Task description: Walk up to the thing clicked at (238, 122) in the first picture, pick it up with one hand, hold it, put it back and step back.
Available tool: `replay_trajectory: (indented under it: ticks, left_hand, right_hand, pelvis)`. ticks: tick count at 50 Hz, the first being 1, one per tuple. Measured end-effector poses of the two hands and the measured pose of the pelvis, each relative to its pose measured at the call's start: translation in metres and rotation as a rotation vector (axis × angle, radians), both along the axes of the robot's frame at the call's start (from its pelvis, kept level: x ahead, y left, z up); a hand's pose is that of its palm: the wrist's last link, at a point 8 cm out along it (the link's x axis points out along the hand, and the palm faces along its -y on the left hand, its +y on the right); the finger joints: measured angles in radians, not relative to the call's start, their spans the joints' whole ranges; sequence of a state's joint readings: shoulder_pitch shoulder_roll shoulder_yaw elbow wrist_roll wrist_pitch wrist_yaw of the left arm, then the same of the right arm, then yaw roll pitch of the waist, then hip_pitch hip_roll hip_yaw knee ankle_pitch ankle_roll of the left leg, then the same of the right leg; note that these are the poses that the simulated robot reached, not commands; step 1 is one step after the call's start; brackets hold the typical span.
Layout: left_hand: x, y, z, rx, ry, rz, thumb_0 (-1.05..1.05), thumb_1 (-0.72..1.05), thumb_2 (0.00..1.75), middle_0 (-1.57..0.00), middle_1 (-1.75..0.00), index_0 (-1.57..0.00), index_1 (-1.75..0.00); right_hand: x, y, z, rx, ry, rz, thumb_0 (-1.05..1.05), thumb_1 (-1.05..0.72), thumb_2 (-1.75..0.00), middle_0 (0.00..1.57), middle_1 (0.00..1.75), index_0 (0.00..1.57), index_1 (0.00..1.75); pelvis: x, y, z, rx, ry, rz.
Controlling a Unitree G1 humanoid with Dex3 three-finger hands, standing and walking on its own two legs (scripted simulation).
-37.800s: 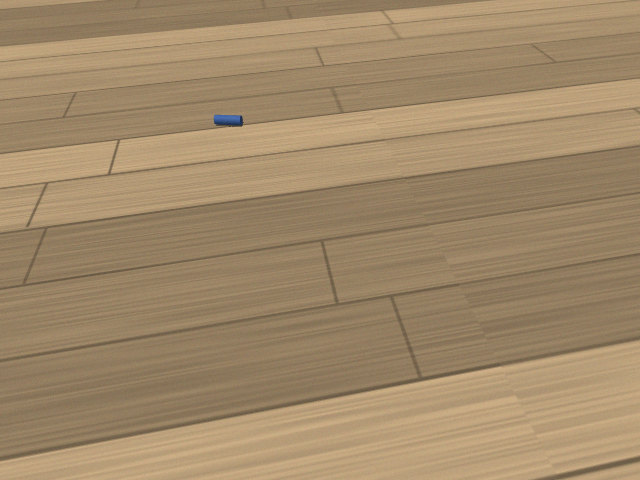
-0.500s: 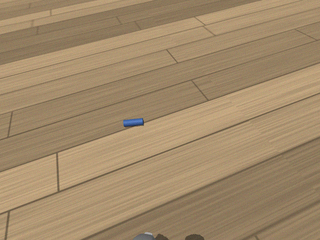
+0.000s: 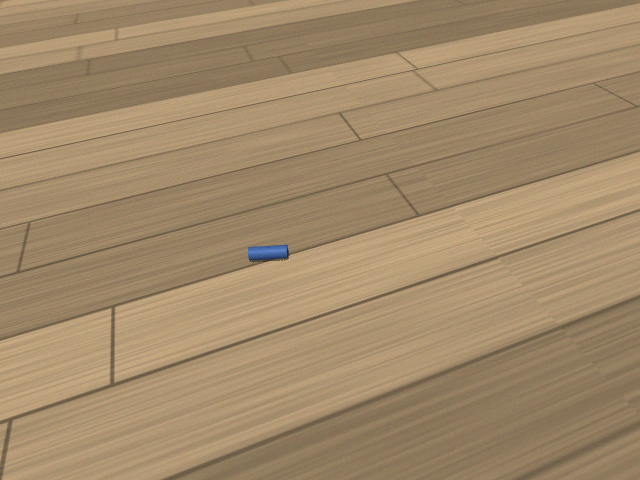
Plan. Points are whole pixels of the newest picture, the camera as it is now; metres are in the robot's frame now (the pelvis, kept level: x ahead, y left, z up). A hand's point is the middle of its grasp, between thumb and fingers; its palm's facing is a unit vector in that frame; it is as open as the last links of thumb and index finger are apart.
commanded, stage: step back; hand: left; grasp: from above
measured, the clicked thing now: (268, 252) +1.12 +0.28 -0.73
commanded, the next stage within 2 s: stand in 0.42 s
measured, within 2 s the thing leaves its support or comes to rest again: neither
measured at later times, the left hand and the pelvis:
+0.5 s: hand out of the picture +0.13 +0.30 -0.14, palm faces +0.03 -0.93 -0.35, open 7.4 cm; pelvis +0.04 +0.03 +0.01, yaw +1 degrees
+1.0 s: hand out of the picture +0.09 +0.29 -0.13, palm faces -0.01 -0.94 -0.34, open 7.4 cm; pelvis +0.03 +0.03 +0.03, yaw +0 degrees
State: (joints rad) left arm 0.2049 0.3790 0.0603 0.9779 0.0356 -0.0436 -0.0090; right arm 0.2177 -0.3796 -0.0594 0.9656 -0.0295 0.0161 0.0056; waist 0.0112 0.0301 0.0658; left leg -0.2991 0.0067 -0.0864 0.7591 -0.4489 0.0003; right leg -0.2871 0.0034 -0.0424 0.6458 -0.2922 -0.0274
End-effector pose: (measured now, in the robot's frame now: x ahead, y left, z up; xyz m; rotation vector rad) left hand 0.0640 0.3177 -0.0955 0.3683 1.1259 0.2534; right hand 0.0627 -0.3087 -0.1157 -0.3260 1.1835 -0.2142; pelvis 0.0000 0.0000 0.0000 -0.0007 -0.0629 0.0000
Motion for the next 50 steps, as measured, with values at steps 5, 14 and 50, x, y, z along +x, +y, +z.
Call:
replay_trajectory:
  ticks: [5,14,50]
  left_hand:
    - [0.007,-0.008,0.004,-0.015,-0.009,0.023,0.01,0.90,0.90,-0.20,-0.30,-0.20,-0.30]
    - [0.025,0.013,-0.009,-0.036,0.034,0.046,0.01,0.90,0.90,-0.20,-0.30,-0.20,-0.30]
    - [0.016,0.014,0.000,-0.076,0.128,0.025,0.01,0.90,0.90,-0.20,-0.30,-0.20,-0.30]
  right_hand:
    - [0.012,-0.002,0.000,-0.001,0.035,0.022,0.01,-0.90,-0.89,0.20,0.30,0.20,0.30]
    - [0.034,0.019,0.003,-0.017,0.061,0.037,0.01,-0.90,-0.90,0.20,0.30,0.20,0.30]
    - [0.040,0.043,0.022,0.024,0.039,0.009,0.01,-0.90,-0.89,0.20,0.30,0.20,0.30]
  pelvis:
    - [0.010,0.001,0.005,0.006,0.009,0.015]
    - [0.029,0.020,0.003,0.019,0.015,0.022]
    - [0.025,0.031,0.026,0.002,0.010,0.007]
